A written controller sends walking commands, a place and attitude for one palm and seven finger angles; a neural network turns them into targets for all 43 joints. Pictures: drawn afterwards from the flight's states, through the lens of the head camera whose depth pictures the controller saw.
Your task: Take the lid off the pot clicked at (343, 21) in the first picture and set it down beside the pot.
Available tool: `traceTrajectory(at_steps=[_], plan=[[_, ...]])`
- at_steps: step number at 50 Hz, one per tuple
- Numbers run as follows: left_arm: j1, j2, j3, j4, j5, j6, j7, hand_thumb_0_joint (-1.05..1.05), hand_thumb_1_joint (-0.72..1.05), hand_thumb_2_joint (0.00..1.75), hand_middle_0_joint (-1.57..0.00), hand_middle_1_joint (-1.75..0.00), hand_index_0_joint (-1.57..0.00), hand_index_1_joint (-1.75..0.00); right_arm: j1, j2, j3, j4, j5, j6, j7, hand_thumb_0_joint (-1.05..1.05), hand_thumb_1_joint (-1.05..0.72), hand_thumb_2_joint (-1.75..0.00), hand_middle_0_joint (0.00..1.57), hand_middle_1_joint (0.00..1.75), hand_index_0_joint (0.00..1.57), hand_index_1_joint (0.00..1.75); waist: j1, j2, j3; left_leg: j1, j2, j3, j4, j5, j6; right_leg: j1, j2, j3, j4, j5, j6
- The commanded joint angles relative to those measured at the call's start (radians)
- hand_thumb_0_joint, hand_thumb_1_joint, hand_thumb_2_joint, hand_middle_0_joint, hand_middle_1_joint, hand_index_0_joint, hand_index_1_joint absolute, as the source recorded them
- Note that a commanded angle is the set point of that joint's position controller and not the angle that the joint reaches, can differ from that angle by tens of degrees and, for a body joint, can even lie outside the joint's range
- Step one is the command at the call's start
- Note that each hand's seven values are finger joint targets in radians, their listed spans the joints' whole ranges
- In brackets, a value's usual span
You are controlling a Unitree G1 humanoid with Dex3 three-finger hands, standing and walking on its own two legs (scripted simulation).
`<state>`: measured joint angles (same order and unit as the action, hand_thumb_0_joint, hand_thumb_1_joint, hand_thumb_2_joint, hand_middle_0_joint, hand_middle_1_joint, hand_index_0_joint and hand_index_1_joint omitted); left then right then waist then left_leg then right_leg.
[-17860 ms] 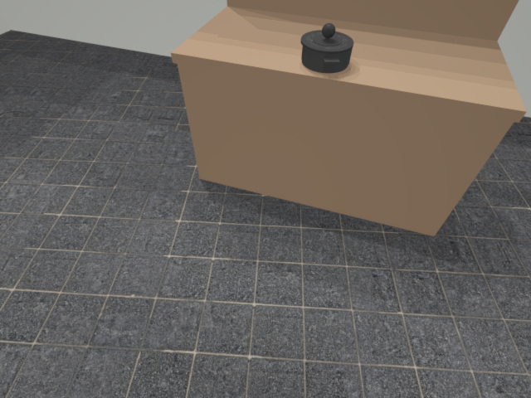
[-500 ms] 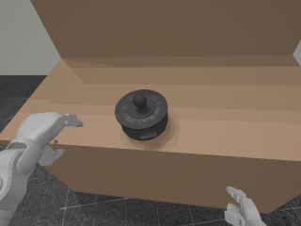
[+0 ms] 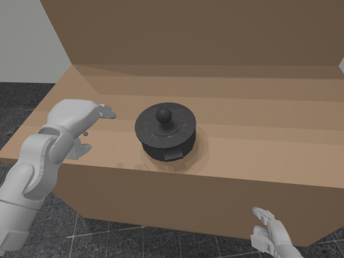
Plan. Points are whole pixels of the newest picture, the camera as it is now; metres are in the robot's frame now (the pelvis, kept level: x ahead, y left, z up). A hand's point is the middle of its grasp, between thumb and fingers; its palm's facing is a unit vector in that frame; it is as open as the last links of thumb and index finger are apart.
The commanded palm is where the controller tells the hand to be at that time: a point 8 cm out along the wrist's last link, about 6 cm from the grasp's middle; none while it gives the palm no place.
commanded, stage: move the open hand above the knob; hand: left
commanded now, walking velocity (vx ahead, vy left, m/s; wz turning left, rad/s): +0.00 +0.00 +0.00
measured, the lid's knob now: (163, 115) +0.48 +0.08 +0.04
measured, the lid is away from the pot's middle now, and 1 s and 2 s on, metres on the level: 0.00 0.00 0.00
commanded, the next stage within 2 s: none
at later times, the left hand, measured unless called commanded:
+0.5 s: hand (126, 137) +0.35 +0.15 +0.10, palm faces -0.26 -0.02 -0.96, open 10.4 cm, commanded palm +0.35 +0.16 +0.19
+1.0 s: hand (133, 101) +0.43 +0.14 +0.15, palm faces -0.13 -0.10 -0.99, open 10.4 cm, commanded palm +0.40 +0.12 +0.19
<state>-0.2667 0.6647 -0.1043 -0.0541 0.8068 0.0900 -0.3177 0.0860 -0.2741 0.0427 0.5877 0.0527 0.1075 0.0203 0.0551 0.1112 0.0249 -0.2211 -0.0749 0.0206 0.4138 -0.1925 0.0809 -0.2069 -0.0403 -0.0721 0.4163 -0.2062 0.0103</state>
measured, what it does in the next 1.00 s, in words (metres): stands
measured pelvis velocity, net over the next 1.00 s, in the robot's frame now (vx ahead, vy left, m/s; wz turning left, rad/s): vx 0.02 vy -0.03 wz -0.02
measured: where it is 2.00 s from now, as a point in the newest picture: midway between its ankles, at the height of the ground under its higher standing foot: outside the picture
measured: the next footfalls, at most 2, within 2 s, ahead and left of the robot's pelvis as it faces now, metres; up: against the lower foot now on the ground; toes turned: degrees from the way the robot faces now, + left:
none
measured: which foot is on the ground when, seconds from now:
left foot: down 0.00-1.00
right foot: down 0.00-1.00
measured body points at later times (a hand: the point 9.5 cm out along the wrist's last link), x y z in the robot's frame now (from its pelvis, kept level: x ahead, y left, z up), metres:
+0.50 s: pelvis +0.01 -0.02 +0.00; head +0.03 -0.07 +0.44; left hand +0.36 +0.15 +0.16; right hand +0.21 -0.24 -0.11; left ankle +0.02 +0.06 -0.74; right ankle +0.01 -0.13 -0.74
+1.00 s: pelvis +0.02 -0.03 +0.00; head +0.03 -0.08 +0.45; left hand +0.43 +0.14 +0.20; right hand +0.19 -0.27 -0.12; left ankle +0.02 +0.06 -0.74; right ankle +0.01 -0.13 -0.74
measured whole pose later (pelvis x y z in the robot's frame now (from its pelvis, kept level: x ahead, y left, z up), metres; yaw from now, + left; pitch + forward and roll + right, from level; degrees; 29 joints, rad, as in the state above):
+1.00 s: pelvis +0.02 -0.03 +0.00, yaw -1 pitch +3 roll +0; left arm -0.63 0.49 -0.21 0.37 0.82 0.28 -0.26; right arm 0.13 -0.29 0.04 0.61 0.10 0.15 0.04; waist 0.00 0.11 -0.04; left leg -0.25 -0.04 0.03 0.44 -0.24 0.04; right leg -0.26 0.00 -0.06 0.47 -0.26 -0.03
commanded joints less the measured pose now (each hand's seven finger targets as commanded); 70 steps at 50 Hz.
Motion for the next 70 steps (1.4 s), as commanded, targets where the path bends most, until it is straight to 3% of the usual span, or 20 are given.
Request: traceTrajectory(at_steps=[1,3,9,12,18,24,27,30,33,35,39,42,46,49,51,55,57,61,65,70], plan=[[-0.142,-0.029,0.025,-0.108,-0.063,0.069,0.02,0.0,-0.33,1.43,-0.81,-0.08,-0.81,-0.08,-0.131,-0.094,-0.045,-0.187,0.017,-0.04,0.041,0.0,-0.9,-0.9,0.2,0.3,0.2,0.3,-0.01,-0.056,-0.257,0.143,0.071,-0.099,-0.038,0.303,-0.061,0.01,0.03,0.007,-0.013,0.17,-0.042],[-0.074,-0.128,-0.078,-0.135,-0.058,0.08,-0.015,0.0,-0.33,1.43,-0.81,-0.08,-0.81,-0.08,-0.14,-0.094,-0.047,-0.209,0.024,-0.031,0.063,0.0,-0.9,-0.9,0.2,0.3,0.2,0.3,-0.031,-0.118,-0.246,0.135,0.073,-0.077,-0.034,0.272,-0.05,-0.005,0.037,0.002,-0.024,0.159,-0.036],[-0.633,0.418,0.293,-0.215,0.095,0.052,0.058,0.0,-0.33,1.43,-0.81,-0.08,-0.81,-0.08,-0.128,-0.1,-0.028,-0.145,0.0,-0.042,-0.006,0.0,-0.9,-0.9,0.2,0.3,0.2,0.3,-0.006,-0.012,-0.395,0.128,0.063,-0.1,-0.028,0.228,-0.033,0.112,0.031,0.051,0.009,0.151,-0.059],[-0.516,0.357,0.317,-0.163,0.039,0.051,0.087,0.0,-0.33,1.43,-0.81,-0.08,-0.81,-0.08,-0.105,-0.09,-0.037,-0.151,0.006,-0.06,0.001,0.0,-0.9,-0.9,0.2,0.3,0.2,0.3,0.007,0.054,-0.447,0.178,0.06,-0.1,-0.003,0.342,-0.038,0.131,0.036,0.054,0.021,0.229,-0.065],[-0.139,-0.18,-0.129,-0.014,-0.045,0.116,-0.004,0.0,-0.33,1.43,-0.81,-0.08,-0.81,-0.08,-0.134,-0.102,-0.042,-0.2,0.042,-0.013,0.068,0.0,-0.9,-0.9,0.2,0.3,0.2,0.3,-0.054,-0.179,-0.198,0.059,0.062,-0.025,-0.014,0.243,-0.049,0.003,0.034,0.009,-0.019,0.223,-0.033],[-0.767,0.454,0.294,-0.244,0.098,0.068,0.065,0.0,-0.33,1.43,-0.81,-0.08,-0.81,-0.08,-0.14,-0.099,-0.036,-0.143,0.006,-0.047,-0.009,0.0,-0.9,-0.9,0.2,0.3,0.2,0.3,-0.009,-0.015,-0.485,0.137,0.047,-0.082,0.003,0.255,-0.02,0.174,0.019,0.081,0.033,0.246,-0.051],[-0.671,0.326,0.262,-0.079,0.057,0.075,0.101,0.0,-0.33,1.43,-0.81,-0.08,-0.81,-0.08,-0.095,-0.083,-0.03,-0.129,0.013,-0.049,-0.008,0.0,-0.9,-0.9,0.2,0.3,0.2,0.3,-0.012,0.037,-0.479,0.156,0.045,-0.08,0.007,0.336,-0.032,0.173,0.032,0.066,0.033,0.299,-0.059],[-0.377,-0.057,-0.011,0.191,-0.019,0.132,0.081,0.0,-0.33,1.43,-0.81,-0.08,-0.81,-0.08,-0.094,-0.083,-0.028,-0.128,0.033,-0.022,0.025,0.0,-0.9,-0.9,0.2,0.3,0.2,0.3,-0.029,-0.12,-0.27,0.056,0.048,-0.046,-0.008,0.262,-0.051,0.054,0.024,0.025,0.014,0.262,-0.039],[-0.279,-0.238,-0.199,0.165,-0.021,0.15,0.019,0.0,-0.33,1.43,-0.81,-0.08,-0.81,-0.08,-0.143,-0.103,-0.037,-0.18,0.055,0.003,0.051,0.0,-0.9,-0.9,0.2,0.3,0.2,0.3,-0.062,-0.195,-0.191,0.016,0.047,0.003,-0.011,0.163,-0.047,0.012,0.025,0.026,-0.017,0.218,-0.031],[-0.504,-0.144,-0.175,0.058,0.02,0.147,0.017,0.0,-0.33,1.43,-0.81,-0.08,-0.81,-0.08,-0.158,-0.109,-0.047,-0.186,0.049,0.02,0.039,0.0,-0.9,-0.9,0.2,0.3,0.2,0.3,-0.084,-0.18,-0.239,0.031,0.043,0.001,-0.01,0.104,-0.031,0.01,0.019,0.044,-0.029,0.151,-0.03],[-1.01,0.396,0.198,-0.123,0.103,0.104,0.065,0.0,-0.33,1.43,-0.81,-0.08,-0.81,-0.08,-0.145,-0.099,-0.034,-0.14,0.018,-0.032,-0.022,0.0,-0.9,-0.9,0.2,0.3,0.2,0.3,-0.04,-0.051,-0.521,0.119,0.031,-0.06,0.014,0.197,-0.01,0.194,0.011,0.103,0.039,0.264,-0.039],[-0.874,0.337,0.228,0.037,0.063,0.094,0.107,0.0,-0.33,1.43,-0.81,-0.08,-0.81,-0.08,-0.074,-0.086,-0.029,-0.111,0.017,-0.048,-0.037,0.0,-0.9,-0.9,0.2,0.3,0.2,0.3,-0.032,-0.018,-0.541,0.143,0.036,-0.056,0.017,0.309,-0.015,0.223,0.023,0.087,0.043,0.369,-0.047],[-0.463,-0.088,-0.064,0.444,-0.005,0.169,0.083,0.0,-0.33,1.43,-0.81,-0.08,-0.81,-0.08,-0.085,-0.099,-0.02,-0.109,0.044,-0.007,0.006,0.0,-0.9,-0.9,0.2,0.3,0.2,0.3,-0.038,-0.186,-0.209,-0.024,0.045,-0.012,-0.007,0.191,-0.048,0.053,0.018,0.046,0.012,0.285,-0.028],[-0.478,-0.269,-0.246,0.291,0.012,0.181,0.022,0.0,-0.33,1.43,-0.81,-0.08,-0.81,-0.08,-0.146,-0.103,-0.04,-0.172,0.059,0.016,0.039,0.0,-0.9,-0.9,0.2,0.3,0.2,0.3,-0.075,-0.172,-0.25,0.01,0.042,0.012,0.015,0.197,-0.039,0.027,0.016,0.042,0.01,0.3,-0.031],[-0.726,-0.187,-0.23,0.074,0.04,0.176,0.015,0.0,-0.33,1.43,-0.81,-0.08,-0.81,-0.08,-0.163,-0.098,-0.051,-0.186,0.049,0.028,0.04,0.0,-0.9,-0.9,0.2,0.3,0.2,0.3,-0.091,-0.132,-0.378,0.088,0.037,-0.013,0.027,0.232,-0.019,0.049,0.014,0.051,0.025,0.304,-0.036],[-1.144,0.298,0.124,-0.023,0.09,0.132,0.064,0.0,-0.33,1.43,-0.81,-0.08,-0.81,-0.08,-0.084,-0.095,-0.037,-0.118,0.025,-0.027,-0.022,0.0,-0.9,-0.9,0.2,0.3,0.2,0.3,-0.07,-0.06,-0.581,0.172,0.031,-0.06,0.032,0.302,-0.002,0.189,0.022,0.092,0.059,0.392,-0.039],[-1.056,0.309,0.172,0.135,0.076,0.126,0.107,0.0,-0.33,1.43,-0.81,-0.08,-0.81,-0.08,-0.028,-0.096,-0.029,-0.084,0.025,-0.029,-0.039,0.0,-0.9,-0.9,0.2,0.3,0.2,0.3,-0.058,-0.09,-0.53,0.137,0.038,-0.054,0.014,0.296,-0.009,0.197,0.027,0.078,0.046,0.387,-0.043],[-0.745,-0.162,-0.129,0.539,0.028,0.209,0.129,0.0,-0.33,1.43,-0.81,-0.08,-0.81,-0.08,-0.048,-0.088,-0.021,-0.056,0.04,0.005,-0.003,0.0,-0.9,-0.9,0.2,0.3,0.2,0.3,-0.063,-0.17,-0.261,0.014,0.052,-0.029,-0.018,0.206,-0.046,0.004,0.028,0.022,0.028,0.245,-0.038],[-0.786,-0.352,-0.319,0.392,0.057,0.228,0.069,0.0,-0.33,1.43,-0.81,-0.08,-0.81,-0.08,-0.108,-0.09,-0.048,-0.13,0.044,0.036,0.045,0.0,-0.9,-0.9,0.2,0.3,0.2,0.3,-0.095,-0.132,-0.374,0.09,0.045,-0.024,0.029,0.267,-0.037,-0.016,0.025,0.023,0.048,0.285,-0.045],[-1.381,0.092,-0.036,0.168,0.104,0.194,0.093,0.0,-0.33,1.43,-0.81,-0.08,-0.81,-0.08,-0.049,-0.093,-0.043,-0.097,0.028,-0.007,-0.008,0.0,-0.9,-0.9,0.2,0.3,0.2,0.3,-0.107,-0.069,-0.625,0.202,0.034,-0.074,0.032,0.29,-0.01,0.118,0.031,0.065,0.068,0.354,-0.049]])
